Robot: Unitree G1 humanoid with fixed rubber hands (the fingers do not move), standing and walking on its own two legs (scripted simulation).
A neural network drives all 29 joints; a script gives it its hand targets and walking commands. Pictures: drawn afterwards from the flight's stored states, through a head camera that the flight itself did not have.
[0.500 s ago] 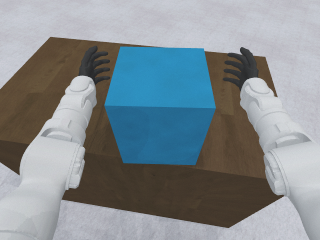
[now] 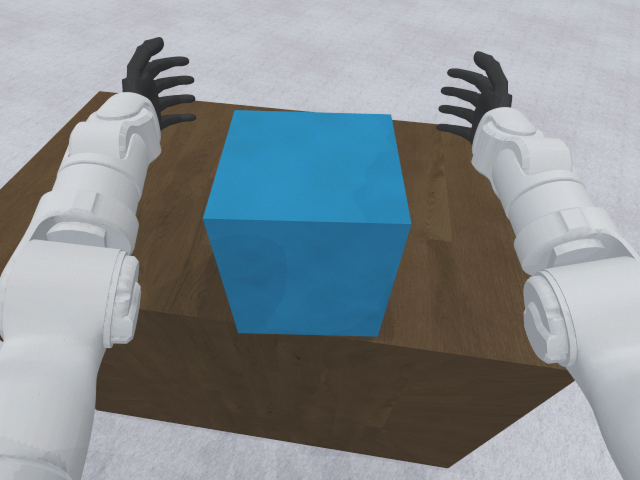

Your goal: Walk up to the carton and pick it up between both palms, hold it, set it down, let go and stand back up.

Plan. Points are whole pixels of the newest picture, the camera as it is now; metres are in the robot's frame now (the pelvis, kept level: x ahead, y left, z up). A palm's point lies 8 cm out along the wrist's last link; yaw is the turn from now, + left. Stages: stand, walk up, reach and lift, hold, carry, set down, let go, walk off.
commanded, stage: set down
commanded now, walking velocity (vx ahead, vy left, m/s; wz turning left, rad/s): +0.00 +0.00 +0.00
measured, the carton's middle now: (310, 229) +0.44 +0.03 +0.06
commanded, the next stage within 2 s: none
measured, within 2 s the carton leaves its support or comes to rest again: neither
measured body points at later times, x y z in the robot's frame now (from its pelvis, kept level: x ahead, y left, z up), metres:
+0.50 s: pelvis +0.00 +0.01 +0.00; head +0.01 +0.03 +0.45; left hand +0.43 +0.23 +0.16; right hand +0.41 -0.18 +0.15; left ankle +0.01 +0.14 -0.74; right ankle +0.03 -0.11 -0.74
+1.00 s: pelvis +0.00 +0.02 +0.00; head +0.00 +0.03 +0.45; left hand +0.35 +0.24 +0.11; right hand +0.34 -0.18 +0.11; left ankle +0.01 +0.14 -0.74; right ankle +0.03 -0.11 -0.74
